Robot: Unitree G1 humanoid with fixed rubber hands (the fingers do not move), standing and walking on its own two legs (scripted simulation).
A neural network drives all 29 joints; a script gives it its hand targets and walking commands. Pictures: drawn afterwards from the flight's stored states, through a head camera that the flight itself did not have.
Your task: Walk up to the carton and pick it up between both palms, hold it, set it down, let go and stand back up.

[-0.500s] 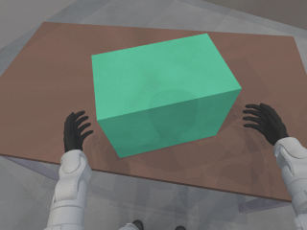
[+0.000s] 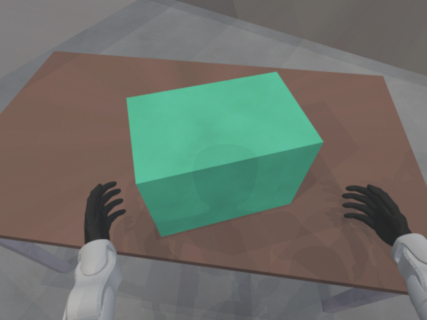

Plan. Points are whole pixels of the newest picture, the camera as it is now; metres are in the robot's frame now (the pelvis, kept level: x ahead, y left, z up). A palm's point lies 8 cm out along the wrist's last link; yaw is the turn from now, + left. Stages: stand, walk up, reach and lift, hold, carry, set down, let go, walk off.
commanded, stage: set down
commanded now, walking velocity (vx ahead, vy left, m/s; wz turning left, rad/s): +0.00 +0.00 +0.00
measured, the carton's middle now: (217, 156) +0.46 +0.06 +0.00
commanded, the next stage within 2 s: none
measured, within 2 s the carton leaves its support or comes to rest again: neither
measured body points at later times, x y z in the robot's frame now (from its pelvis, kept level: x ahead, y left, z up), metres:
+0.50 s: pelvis -0.01 +0.00 +0.00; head +0.04 +0.01 +0.45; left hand +0.22 +0.23 +0.02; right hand +0.27 -0.29 +0.00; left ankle +0.02 +0.14 -0.73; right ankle +0.03 -0.10 -0.73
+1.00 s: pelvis +0.01 +0.00 +0.00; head +0.07 +0.01 +0.45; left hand +0.22 +0.22 +0.00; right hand +0.26 -0.30 -0.01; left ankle +0.02 +0.14 -0.73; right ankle +0.03 -0.10 -0.73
